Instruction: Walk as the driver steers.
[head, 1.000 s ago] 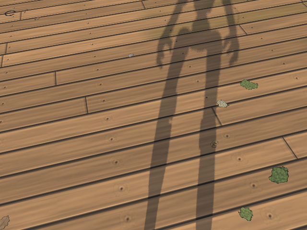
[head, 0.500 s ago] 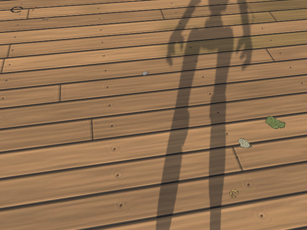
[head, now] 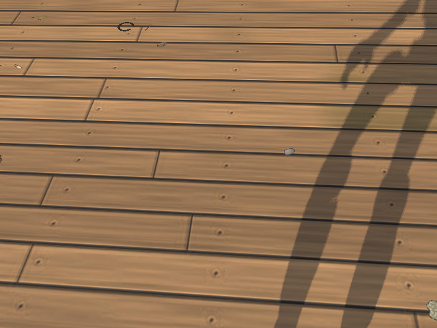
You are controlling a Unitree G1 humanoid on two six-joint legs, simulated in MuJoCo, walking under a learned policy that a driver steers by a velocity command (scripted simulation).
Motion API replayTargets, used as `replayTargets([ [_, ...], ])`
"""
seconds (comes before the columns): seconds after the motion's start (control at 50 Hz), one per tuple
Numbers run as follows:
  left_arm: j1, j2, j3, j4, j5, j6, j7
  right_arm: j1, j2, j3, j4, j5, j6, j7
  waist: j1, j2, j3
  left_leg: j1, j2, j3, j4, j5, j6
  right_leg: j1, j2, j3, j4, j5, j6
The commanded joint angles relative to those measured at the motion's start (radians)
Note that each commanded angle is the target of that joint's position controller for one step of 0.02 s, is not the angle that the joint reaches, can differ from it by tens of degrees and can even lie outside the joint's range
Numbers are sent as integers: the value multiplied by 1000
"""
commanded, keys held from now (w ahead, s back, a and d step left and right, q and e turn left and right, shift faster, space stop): w+q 0.30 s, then w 0.32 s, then w+e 0.38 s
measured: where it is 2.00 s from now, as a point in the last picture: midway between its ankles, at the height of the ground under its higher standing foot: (199, 187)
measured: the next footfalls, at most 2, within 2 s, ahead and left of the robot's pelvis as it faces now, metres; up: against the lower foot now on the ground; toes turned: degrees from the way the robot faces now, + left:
left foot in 0.36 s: +0.31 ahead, +0.14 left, +0.00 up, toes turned +17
right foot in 0.92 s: +0.66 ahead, +0.08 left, +0.00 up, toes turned +7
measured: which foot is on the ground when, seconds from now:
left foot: up 0.00-0.34, down 0.36-0.94, up 0.96-1.00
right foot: down 0.00-0.36, up 0.38-0.90, down 0.92-1.00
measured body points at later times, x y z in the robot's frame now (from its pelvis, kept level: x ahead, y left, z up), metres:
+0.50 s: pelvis +0.25 +0.07 -0.01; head +0.28 +0.09 +0.44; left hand +0.23 +0.34 -0.15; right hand +0.44 -0.15 -0.13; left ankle +0.27 +0.13 -0.74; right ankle +0.20 -0.09 -0.65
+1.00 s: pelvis +0.53 +0.11 -0.02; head +0.56 +0.11 +0.43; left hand +0.63 +0.38 -0.14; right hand +0.58 -0.15 -0.17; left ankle +0.32 +0.16 -0.65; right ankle +0.62 +0.07 -0.74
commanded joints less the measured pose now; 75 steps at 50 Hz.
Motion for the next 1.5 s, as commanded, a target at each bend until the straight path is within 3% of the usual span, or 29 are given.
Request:
replayTargets([
  [0.02,86,100,26,-12,-15,-30,-2,4,-18,0,-65,-6,17,21,13,-150,-35,-188,68,-26,29,72,-19,166,-268,201,-220,219,-97],
  [0.14,137,106,32,22,-12,-30,-5,-198,6,22,-142,-4,18,48,38,-134,22,-247,84,30,-207,266,-39,178,-241,14,-259,285,-100],
  [0.26,212,153,45,61,-11,-11,6,-337,1,35,-203,-14,14,59,67,-130,56,-150,52,136,-453,221,28,281,-278,-93,-201,439,-75],
  [0.3,221,181,51,71,-10,5,12,-301,-14,27,-198,-19,15,50,43,-148,20,-59,-8,177,-485,115,69,328,-282,-135,-68,740,-62],
  [0.34,230,197,49,78,-14,23,12,-94,-43,7,-136,-29,1,33,-47,-129,-101,213,-82,172,-576,94,122,277,-272,-161,244,843,-53],
  [0.36,224,175,40,58,-12,25,9,82,-99,-17,-81,-40,-7,16,-121,-52,-206,482,-1,36,-626,60,165,88,-245,-168,510,592,-26],
  [0.38,277,41,9,-13,-21,19,-15,87,-214,-40,-88,-32,-8,0,-54,209,-312,816,341,-482,-677,31,291,-360,-81,-149,868,-321,32],
  [0.4,180,140,32,-22,-14,15,-15,145,-209,-39,-100,-2,4,-13,-113,66,-364,793,399,-690,-808,92,315,-443,-21,52,987,-354,35],
  [0.42,95,138,33,-44,-26,9,-18,81,-182,-32,-78,5,6,-23,-87,15,-207,690,358,-484,-811,205,285,-506,-80,88,975,-232,22],
  [0.46,116,109,23,-14,-20,3,-19,-16,-84,-4,-70,12,-13,-26,-3,-36,-66,443,258,-282,-846,416,208,-392,-135,97,807,-141,15],
  [0.52,183,91,23,20,8,49,-29,-32,-42,15,-50,21,-45,-19,54,-18,-57,326,192,-169,-906,508,182,-267,-136,88,717,-118,30],
  [0.64,-6,77,24,-28,0,62,-42,70,-66,12,10,25,-61,-17,14,-9,32,382,163,-98,-988,463,147,-440,-140,71,509,91,52],
  [0.78,-176,54,7,-75,-12,50,-52,162,-43,30,74,4,-72,-35,-41,-3,83,519,192,40,-996,610,93,-451,-60,48,280,192,-8],
  [0.84,-180,53,5,-85,-6,44,-53,152,-53,35,89,0,-71,-50,-21,6,73,582,211,96,-915,866,69,-371,-8,-4,197,118,-55],
  [0.9,15,94,25,-31,-2,37,-40,122,-101,27,91,-10,-62,-64,70,54,-52,618,222,141,-591,1275,47,-144,87,-55,169,-26,-123],
  [0.92,165,120,40,14,7,29,-36,100,-114,24,82,-4,-56,-64,143,40,-127,528,209,164,-378,1167,37,51,90,-22,91,11,-156],
  [0.94,319,204,68,44,22,30,-24,81,-96,33,43,4,-62,-61,204,-53,-229,310,162,192,-58,810,20,298,-93,221,63,-47,-228],
  [0.96,277,281,93,32,0,45,-18,126,-26,39,-1,25,-76,-37,116,-331,-304,-125,-101,141,329,-127,-37,559,-346,803,-56,22,-403],
  [0.98,214,258,91,30,-36,49,-29,60,-83,32,-12,-1,-83,-33,114,-129,-260,-241,-31,-45,375,-106,-16,520,-328,788,-94,40,-403],
  [1.02,126,154,65,25,-27,51,-24,-12,-65,38,-43,12,-102,-25,56,2,-46,-230,59,-38,225,10,-22,250,-270,563,-148,150,-329],
  [1.06,92,120,51,29,-28,40,-15,-10,-41,44,-53,-15,-67,-23,2,-8,-9,-131,92,-33,106,15,-55,99,-180,438,-177,252,-276],
  [1.1,113,145,56,35,-33,23,-16,-3,-24,48,-63,-25,-36,-18,-10,-44,-20,-103,95,-9,25,17,-83,50,-143,388,-191,308,-272],
  [1.22,204,177,69,39,-36,24,-18,-236,-15,58,-155,-15,-24,-9,65,-95,12,-172,89,30,-307,252,-133,67,-78,365,-205,279,-207],
  [1.34,271,195,75,32,-17,34,-5,-370,-34,65,-217,0,-41,-6,117,-117,-8,-157,35,15,-491,274,-109,216,-108,436,-97,408,-179],
  [1.42,168,224,81,-7,-18,23,-6,-103,-107,37,-153,0,-67,-25,-32,-96,-101,267,-9,7,-664,186,-44,119,-63,446,152,508,-104],
  [1.44,170,174,66,-25,-31,13,-17,40,-172,18,-138,-19,-79,-42,-90,1,-222,489,150,-145,-706,57,4,20,5,377,393,364,-76],
  [1.46,227,73,42,-59,-54,10,-16,103,-250,1,-146,-39,-70,-54,-73,177,-315,719,412,-511,-782,-75,73,-254,139,243,658,-234,-45],
  [1.48,290,134,48,-62,-31,21,-12,61,-250,-9,-137,-22,-51,-51,-12,240,-330,685,474,-774,-837,-166,152,-390,111,206,798,-374,-51],
  [1.5,246,172,54,-33,-13,36,-10,-11,-137,13,-161,-14,-45,-45,-2,62,-185,559,427,-633,-843,-222,138,-417,38,212,845,-282,-51],
])
Keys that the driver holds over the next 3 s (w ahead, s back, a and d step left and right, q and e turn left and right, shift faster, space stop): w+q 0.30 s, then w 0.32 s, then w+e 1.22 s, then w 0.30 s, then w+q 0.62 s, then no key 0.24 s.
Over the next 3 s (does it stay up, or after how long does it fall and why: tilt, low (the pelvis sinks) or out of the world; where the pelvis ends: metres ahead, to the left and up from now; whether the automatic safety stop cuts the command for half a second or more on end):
stays up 1.55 -0.11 -0.02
